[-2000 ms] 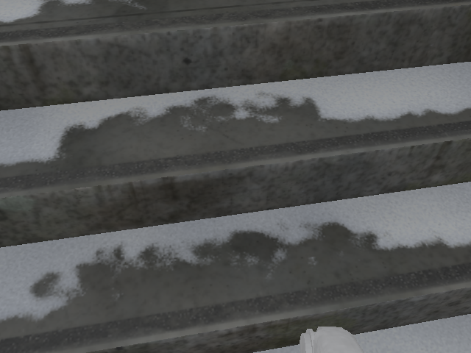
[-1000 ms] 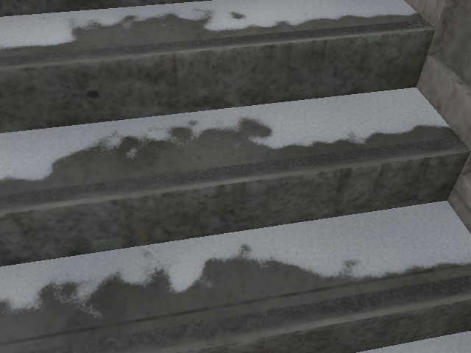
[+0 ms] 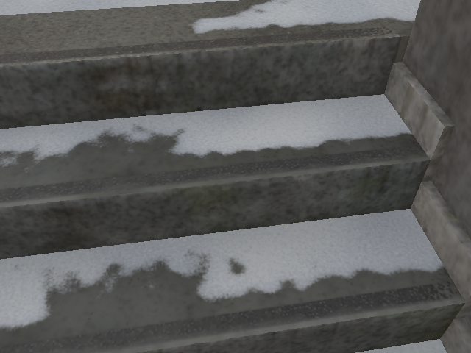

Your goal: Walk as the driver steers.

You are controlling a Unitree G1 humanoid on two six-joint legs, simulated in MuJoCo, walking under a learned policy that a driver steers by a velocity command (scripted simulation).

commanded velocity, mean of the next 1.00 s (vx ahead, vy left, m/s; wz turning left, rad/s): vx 0.50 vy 0.00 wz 0.00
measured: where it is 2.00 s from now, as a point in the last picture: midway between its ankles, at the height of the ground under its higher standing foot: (254, 160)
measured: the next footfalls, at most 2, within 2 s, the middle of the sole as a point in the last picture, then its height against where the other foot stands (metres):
right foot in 0.22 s outside the picture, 0.17 m higher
left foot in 0.84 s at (204, 282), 0.17 m higher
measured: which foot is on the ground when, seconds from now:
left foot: down 0.00-0.28, up 0.30-0.82, down 0.84-1.00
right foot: up 0.00-0.20, down 0.22-0.92, up 0.94-1.00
